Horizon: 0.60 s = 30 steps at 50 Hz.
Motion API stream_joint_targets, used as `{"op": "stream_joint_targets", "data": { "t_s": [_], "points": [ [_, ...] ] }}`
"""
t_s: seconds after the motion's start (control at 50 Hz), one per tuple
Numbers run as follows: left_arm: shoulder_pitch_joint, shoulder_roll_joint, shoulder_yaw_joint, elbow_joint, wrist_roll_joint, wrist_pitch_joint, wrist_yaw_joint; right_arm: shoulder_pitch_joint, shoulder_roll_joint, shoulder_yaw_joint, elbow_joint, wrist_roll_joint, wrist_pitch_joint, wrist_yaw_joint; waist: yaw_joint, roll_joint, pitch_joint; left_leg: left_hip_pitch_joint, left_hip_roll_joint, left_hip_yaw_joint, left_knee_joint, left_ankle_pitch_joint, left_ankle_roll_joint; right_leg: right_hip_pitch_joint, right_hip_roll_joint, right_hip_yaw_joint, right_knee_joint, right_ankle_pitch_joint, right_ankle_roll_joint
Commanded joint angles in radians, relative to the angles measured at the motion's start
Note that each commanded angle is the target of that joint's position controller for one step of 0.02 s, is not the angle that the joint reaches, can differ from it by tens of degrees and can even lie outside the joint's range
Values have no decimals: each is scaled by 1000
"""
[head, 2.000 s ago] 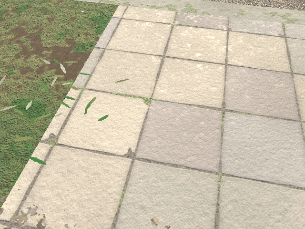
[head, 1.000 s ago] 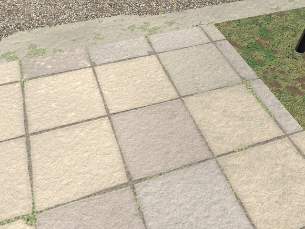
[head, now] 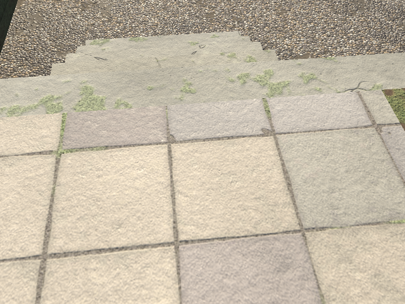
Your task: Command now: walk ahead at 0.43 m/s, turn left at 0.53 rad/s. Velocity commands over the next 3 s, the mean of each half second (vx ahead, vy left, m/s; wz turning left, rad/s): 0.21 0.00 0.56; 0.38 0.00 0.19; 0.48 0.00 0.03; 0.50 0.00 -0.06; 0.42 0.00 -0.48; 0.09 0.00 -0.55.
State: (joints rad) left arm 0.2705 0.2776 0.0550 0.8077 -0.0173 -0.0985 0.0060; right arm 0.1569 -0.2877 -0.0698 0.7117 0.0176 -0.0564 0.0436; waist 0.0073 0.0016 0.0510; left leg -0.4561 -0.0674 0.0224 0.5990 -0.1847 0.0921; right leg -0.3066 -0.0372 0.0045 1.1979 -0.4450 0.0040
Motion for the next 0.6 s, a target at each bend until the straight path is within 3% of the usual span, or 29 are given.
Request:
{"op": "stream_joint_targets", "data": {
  "t_s": [0.02, 0.06, 0.12, 0.18, 0.24, 0.28, 0.32, 0.34, 0.36, 0.38, 0.4, 0.42, 0.44, 0.46, 0.5, 0.54, 0.6],
  "points": [
    [-74, 138, 32, -123, 22, -45, 7, 80, -115, -31, -59, -10, -10, -13, -24, 7, -122, 401, 278, -413, -292, 345, 203, -393, -66, 76, 20, 78, -7],
    [-31, 125, 36, -124, 33, -14, 11, 43, -118, -32, -80, -20, -7, -21, 22, 25, -114, 270, 241, -333, -300, 583, 203, -296, -66, 65, -37, 91, 23],
    [-54, 83, 23, -135, 39, 12, 22, 59, -160, -45, -69, -15, -1, -42, 26, 40, -117, 189, 186, -233, -284, 750, 182, -269, -18, 31, -205, 196, 64],
    [-140, 62, 11, -152, 34, 17, 18, 79, -159, -47, -60, 5, 29, -64, -6, 86, -156, 181, 135, -208, -240, 656, 118, -206, 33, 27, -415, 376, 74],
    [-227, 76, 11, -174, 22, 19, 3, 106, -157, -47, -55, 7, 56, -79, -43, 109, -164, 222, 145, -280, -198, 502, 89, -178, 69, 47, -564, 444, 74],
    [-236, 101, 21, -180, 23, 16, -4, 106, -151, -46, -60, 3, 66, -84, -40, 115, -161, 271, 164, -362, -148, 432, 80, -169, 77, 78, -632, 401, 62],
    [-198, 121, 33, -175, 27, 5, -7, 70, -142, -44, -78, 2, 68, -87, -9, 135, -150, 299, 160, -432, -85, 367, 62, -122, 73, 92, -717, 386, 33],
    [-156, 126, 37, -167, 32, -4, -5, 42, -130, -39, -91, 4, 66, -86, 23, 130, -156, 284, 123, -429, -23, 314, 34, -33, 52, 82, -810, 501, 8],
    [-105, 177, 48, -169, 50, -8, 5, 46, -81, -24, -116, -10, 60, -83, 29, 46, -237, 203, 57, -371, 148, 164, -9, 159, -95, 186, -793, 742, -52],
    [-94, 210, 48, -182, 75, 4, 15, 195, -25, -8, -110, -23, 55, -81, -44, -199, -310, -19, -84, -256, 381, -469, -74, 409, -333, 430, -743, 1173, -210],
    [-49, 190, 52, -160, 52, 23, 12, 286, -107, -18, -100, -8, 55, -73, -55, -310, -393, -130, -43, -208, 572, -567, -114, 451, -468, 660, -778, 995, -335],
    [-87, 127, 37, -186, 35, 33, 14, 235, -187, -43, -76, 2, 69, -74, -25, -174, -311, -166, 5, -203, 665, -484, -148, 384, -391, 560, -793, 817, -306],
    [-104, 94, 28, -189, 33, 46, 17, 166, -196, -51, -81, 5, 88, -77, -9, -101, -259, -195, 36, -168, 682, -387, -161, 322, -313, 428, -812, 568, -243],
    [-124, 85, 21, -189, 31, 58, 16, 129, -173, -48, -87, 5, 105, -80, -4, -82, -208, -194, 59, -147, 663, -327, -165, 235, -251, 365, -859, 329, -211],
    [-142, 120, 28, -174, 33, 67, 18, 120, -106, -30, -103, -1, 110, -71, -18, -149, -129, -125, 66, -79, 574, -262, -158, 75, -172, 273, -955, 104, -184],
    [-127, 126, 33, -164, 29, 59, 16, 124, -68, -16, -101, -7, 91, -63, -10, -165, -133, -64, 62, -40, 452, -265, -141, 52, -156, 228, -993, 53, -194],
    [-132, 149, 42, -152, 12, 44, 5, 95, -52, -2, -96, -18, 61, -53, -2, -159, -145, 58, 86, -27, 221, -237, -98, 31, -181, 206, -1017, 62, -216]
  ]
}}
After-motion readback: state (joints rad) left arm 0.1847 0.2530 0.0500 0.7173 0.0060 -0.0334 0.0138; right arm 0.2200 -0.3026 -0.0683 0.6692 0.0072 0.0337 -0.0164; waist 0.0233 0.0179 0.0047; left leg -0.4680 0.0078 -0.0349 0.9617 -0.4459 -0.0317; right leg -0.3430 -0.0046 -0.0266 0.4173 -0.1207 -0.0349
